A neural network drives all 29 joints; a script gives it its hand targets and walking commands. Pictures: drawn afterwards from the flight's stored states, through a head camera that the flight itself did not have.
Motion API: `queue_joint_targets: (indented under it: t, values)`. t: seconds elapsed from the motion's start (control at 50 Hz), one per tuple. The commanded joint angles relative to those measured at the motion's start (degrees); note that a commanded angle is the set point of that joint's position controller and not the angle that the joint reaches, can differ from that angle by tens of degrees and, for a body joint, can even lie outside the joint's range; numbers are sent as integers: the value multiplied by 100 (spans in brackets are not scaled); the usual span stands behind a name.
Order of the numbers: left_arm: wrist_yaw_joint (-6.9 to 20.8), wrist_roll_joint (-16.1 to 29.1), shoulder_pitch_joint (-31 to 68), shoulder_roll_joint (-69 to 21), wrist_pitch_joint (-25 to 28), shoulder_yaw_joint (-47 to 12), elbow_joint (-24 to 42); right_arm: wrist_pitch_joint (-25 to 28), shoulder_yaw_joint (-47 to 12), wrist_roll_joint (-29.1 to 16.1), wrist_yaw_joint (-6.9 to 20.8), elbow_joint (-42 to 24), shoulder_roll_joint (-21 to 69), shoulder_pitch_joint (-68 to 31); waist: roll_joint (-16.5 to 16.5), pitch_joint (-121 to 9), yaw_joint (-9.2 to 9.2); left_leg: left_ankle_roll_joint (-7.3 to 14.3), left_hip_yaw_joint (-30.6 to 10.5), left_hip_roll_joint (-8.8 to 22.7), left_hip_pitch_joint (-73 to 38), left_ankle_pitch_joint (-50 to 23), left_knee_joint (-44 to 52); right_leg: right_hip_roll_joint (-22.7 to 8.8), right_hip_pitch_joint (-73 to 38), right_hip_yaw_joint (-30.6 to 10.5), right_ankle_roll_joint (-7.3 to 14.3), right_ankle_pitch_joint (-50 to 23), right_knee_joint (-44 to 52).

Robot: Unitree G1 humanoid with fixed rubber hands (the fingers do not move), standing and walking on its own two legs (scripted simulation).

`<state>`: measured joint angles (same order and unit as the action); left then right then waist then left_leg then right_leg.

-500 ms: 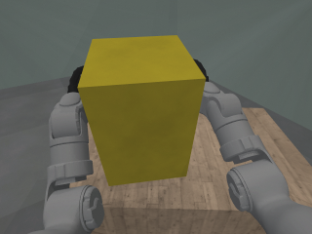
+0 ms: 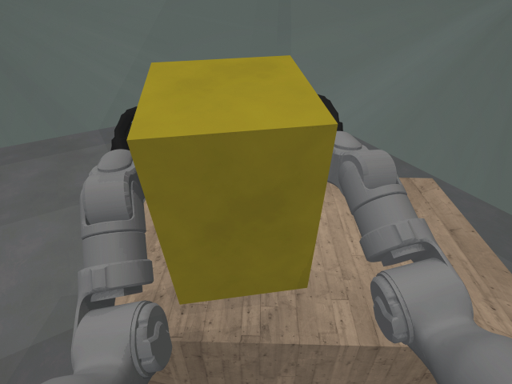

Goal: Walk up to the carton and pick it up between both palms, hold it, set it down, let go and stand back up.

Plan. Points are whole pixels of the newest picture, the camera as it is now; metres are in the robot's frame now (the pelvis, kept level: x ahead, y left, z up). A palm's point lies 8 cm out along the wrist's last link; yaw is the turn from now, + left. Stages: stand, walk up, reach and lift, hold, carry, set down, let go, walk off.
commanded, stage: hold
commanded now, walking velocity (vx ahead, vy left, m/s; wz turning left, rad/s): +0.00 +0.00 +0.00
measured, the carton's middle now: (234, 182) +0.35 +0.01 +0.22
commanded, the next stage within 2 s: none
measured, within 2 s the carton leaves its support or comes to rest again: neither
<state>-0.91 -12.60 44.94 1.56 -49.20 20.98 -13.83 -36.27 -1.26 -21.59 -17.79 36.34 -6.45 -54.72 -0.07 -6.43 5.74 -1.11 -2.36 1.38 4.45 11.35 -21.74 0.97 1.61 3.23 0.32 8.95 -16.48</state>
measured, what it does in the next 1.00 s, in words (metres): stands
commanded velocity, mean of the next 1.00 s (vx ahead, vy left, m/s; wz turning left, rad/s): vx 0.00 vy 0.00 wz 0.00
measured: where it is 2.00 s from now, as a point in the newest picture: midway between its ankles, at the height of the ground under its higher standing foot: outside the picture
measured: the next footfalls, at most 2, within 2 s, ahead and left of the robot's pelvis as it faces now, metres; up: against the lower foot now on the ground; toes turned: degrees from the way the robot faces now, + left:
none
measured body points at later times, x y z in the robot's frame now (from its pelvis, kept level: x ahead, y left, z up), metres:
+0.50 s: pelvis +0.00 +0.00 +0.00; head -0.08 +0.01 +0.44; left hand +0.39 +0.16 +0.28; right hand +0.39 -0.14 +0.27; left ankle +0.01 +0.13 -0.75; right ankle +0.01 -0.11 -0.75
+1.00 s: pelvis +0.00 +0.01 +0.00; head -0.08 +0.02 +0.44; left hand +0.38 +0.16 +0.27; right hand +0.38 -0.14 +0.27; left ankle +0.01 +0.13 -0.75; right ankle +0.01 -0.11 -0.75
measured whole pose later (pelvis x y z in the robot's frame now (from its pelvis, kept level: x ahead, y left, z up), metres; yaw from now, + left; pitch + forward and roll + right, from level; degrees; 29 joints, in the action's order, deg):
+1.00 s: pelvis +0.00 +0.01 +0.00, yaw +0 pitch -5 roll -1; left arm -1.8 -12.3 47.8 2.4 -47.9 21.4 -17.0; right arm -34.2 0.1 -21.3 -17.1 39.9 -6.2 -56.9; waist -0.4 -6.6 5.6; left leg -0.7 -1.9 1.2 5.8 11.1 -22.0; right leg 0.8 2.9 2.7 0.1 8.3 -16.2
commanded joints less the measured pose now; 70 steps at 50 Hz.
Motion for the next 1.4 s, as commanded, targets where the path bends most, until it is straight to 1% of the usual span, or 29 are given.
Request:
queue_joint_targets:
  t: [0.0, 0.2, 0.22, 0.24, 0.3, 0.32, 0.36, 0.4, 0.46, 0.52, 0.56, 0.6, 0.66, 0.7, 0.76, 0.82, 0.84, 0.86, 0.88, 0.9, 0.92, 0.94, 1.02, 1.08, 1.18, 1.26, 1.28, 1.3, 1.38]
  values:
    - [831, 890, 4647, -3369, 390, -2806, 828, 219, -1650, -895, 613, -2019, 3999, -4249, -240, -1941, 35, -243, 81, -431, -238, -1466, 157, 354, -742, -184, -369, -1366, 9]
    - [819, 920, 4593, -3404, 330, -2940, 1014, 190, -1673, -850, 615, -2149, 3984, -4167, -287, -1919, 52, -258, 93, -413, -256, -1426, 168, 366, -707, -183, -355, -1294, -3]
    - [838, 781, 5682, -3023, 438, -2600, 562, 138, -1141, -565, 705, -1046, 4013, -4583, -452, -1211, 38, -239, 112, -417, 177, -561, 435, 260, -223, -135, -352, -396, 76]
    - [836, 750, 5603, -3198, 497, -2583, 534, 236, -1147, -473, 801, -994, 4169, -4540, -339, -1325, -24, -166, 140, -351, 235, -332, 559, 287, -283, -134, -319, -235, 69]
    - [729, 1041, 5424, -3412, 597, -2919, 830, 432, -1542, -801, 782, -1693, 4282, -4785, -479, -2513, -1, -285, 62, -397, -206, -1593, 119, 326, -963, -260, -291, -1638, -160]
    - [719, 959, 5177, -3301, 545, -2778, 506, 409, -1614, -824, 732, -1723, 4171, -4811, -386, -2400, -59, -264, 53, -438, -260, -1632, 53, 309, -954, -241, -352, -1754, -132]
    - [778, 896, 5264, -3178, 580, -2579, 287, 338, -1365, -697, 689, -1229, 4105, -4556, -256, -2046, 81, -231, 68, -420, -136, -1162, 221, 294, -710, -198, -383, -1411, -49]
    - [842, 828, 4900, -3201, 528, -2492, -37, 405, -1290, -603, 654, -1373, 3968, -4638, -138, -1963, 70, -184, 68, -411, -116, -1092, 238, 302, -738, -231, -348, -1386, 25]
    - [914, 694, 4780, -3044, 572, -2203, -216, 458, -1467, -693, 633, -1470, 4070, -4809, 124, -1922, -141, -67, 90, -477, -32, -1147, 247, 281, -963, -214, -411, -1628, 52]
    - [910, 793, 4807, -3175, 576, -2392, 102, 482, -1572, -855, 596, -1577, 3962, -4650, -127, -2188, -25, -205, 33, -455, -388, -1787, 84, 335, -936, -213, -369, -2005, -17]
    - [861, 934, 4929, -3273, 593, -2624, 542, 493, -1627, -955, 603, -1740, 3976, -4510, -350, -2365, 79, -288, 23, -444, -515, -2054, -30, 335, -864, -229, -356, -2027, -46]
    - [855, 957, 5084, -3269, 590, -2669, 426, 470, -1431, -811, 630, -1537, 3907, -4505, -354, -2004, 171, -301, 23, -417, -356, -1612, 97, 322, -630, -171, -344, -1573, 33]
    - [768, 991, 5008, -3400, 619, -2829, 840, 492, -1554, -903, 664, -1714, 3937, -4348, -443, -2218, 128, -368, -15, -369, -500, -2037, 27, 393, -777, -170, -282, -1740, -55]
    - [735, 996, 5106, -3378, 590, -2896, 783, 462, -1504, -879, 688, -1687, 3930, -4449, -510, -2020, 140, -379, -4, -373, -447, -1959, 23, 391, -569, -131, -263, -1461, 19]
    - [780, 915, 4972, -3367, 541, -2703, 383, 444, -1457, -766, 690, -1640, 3948, -4617, -299, -1833, 57, -238, 37, -380, -196, -1360, 190, 343, -572, -182, -281, -1131, 100]
    - [726, 1092, 5109, -3532, 596, -2986, 776, 509, -1585, -899, 721, -1978, 4057, -4768, -476, -2464, 70, -296, 2, -370, -340, -1717, 62, 400, -721, -175, -257, -1335, -19]
    - [680, 1098, 5245, -3473, 612, -2961, 821, 431, -1502, -895, 739, -1732, 3954, -4618, -563, -2334, 128, -361, -11, -354, -417, -1805, 54, 411, -614, -187, -245, -1316, -21]
    - [668, 1042, 5146, -3435, 580, -2854, 638, 433, -1526, -846, 750, -1781, 3968, -4691, -440, -2253, 31, -305, 11, -369, -368, -1681, 78, 402, -571, -166, -269, -1191, 32]
    - [659, 1027, 5207, -3414, 598, -2863, 694, 394, -1444, -820, 756, -1552, 3961, -4512, -397, -2162, 121, -301, -6, -355, -359, -1558, 137, 400, -507, -173, -271, -1166, 39]
    - [661, 936, 5093, -3392, 552, -2732, 460, 393, -1408, -797, 772, -1508, 3935, -4572, -414, -2019, 19, -254, 33, -351, -220, -1328, 210, 377, -530, -192, -247, -988, 74]
    - [671, 910, 5108, -3362, 553, -2679, 498, 366, -1338, -747, 784, -1312, 3907, -4479, -367, -1940, 55, -225, 31, -335, -101, -1167, 281, 370, -591, -209, -240, -912, 71]
    - [682, 934, 5061, -3381, 545, -2620, 327, 443, -1413, -739, 783, -1631, 3995, -4834, -244, -2126, -90, -152, 44, -365, -15, -1093, 261, 350, -640, -222, -270, -932, 69]
    - [704, 917, 5311, -3388, 571, -2606, 73, 404, -1254, -679, 782, -1198, 3980, -4805, -421, -1892, 32, -205, 47, -355, -15, -980, 289, 334, -479, -237, -253, -859, 67]
    - [778, 790, 5344, -3149, 639, -2324, -66, 379, -1225, -637, 779, -843, 4040, -4726, -164, -1764, -58, -123, 77, -401, 92, -800, 377, 301, -604, -233, -319, -909, 78]
    - [777, 891, 5103, -3251, 626, -2396, -52, 456, -1340, -757, 696, -1404, 4078, -4918, -131, -2140, -15, -140, 78, -455, -120, -1261, 182, 310, -719, -241, -351, -1424, 81]
    - [804, 877, 5284, -3225, 637, -2393, 22, 411, -1294, -737, 714, -1107, 3979, -4731, -320, -1910, 26, -189, 79, -425, 8, -1059, 267, 301, -609, -242, -295, -1053, 92]
    - [799, 946, 5284, -3371, 641, -2550, 94, 471, -1296, -744, 727, -1359, 4003, -4859, -412, -2058, 52, -212, 46, -398, 25, -1054, 256, 312, -612, -227, -259, -998, 78]
    - [791, 829, 5255, -3258, 625, -2374, -269, 458, -1209, -667, 743, -1157, 3941, -4971, -335, -1750, -36, -165, 60, -399, 132, -841, 315, 304, -497, -213, -256, -743, 139]
    - [718, 990, 5408, -3394, 727, -2598, 35, 513, -1244, -699, 777, -1191, 4061, -4943, -380, -2177, 47, -175, 38, -387, 17, -911, 266, 311, -547, -256, -271, -899, 75]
